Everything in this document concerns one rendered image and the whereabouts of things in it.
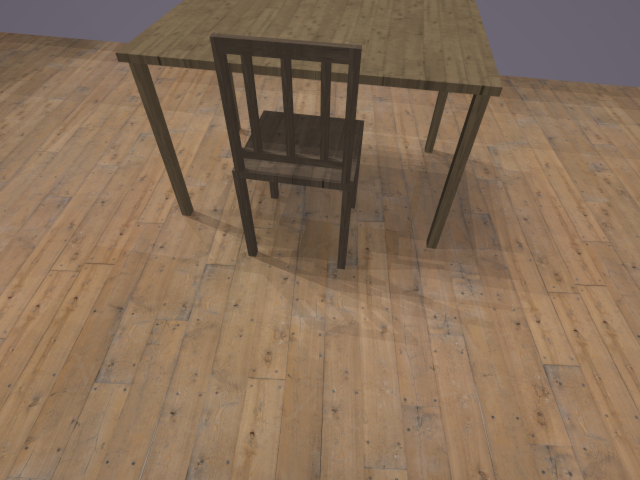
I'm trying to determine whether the table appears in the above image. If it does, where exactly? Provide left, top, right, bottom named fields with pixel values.
left=116, top=0, right=503, bottom=249

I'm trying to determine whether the chair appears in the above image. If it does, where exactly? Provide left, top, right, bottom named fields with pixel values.
left=209, top=33, right=364, bottom=270

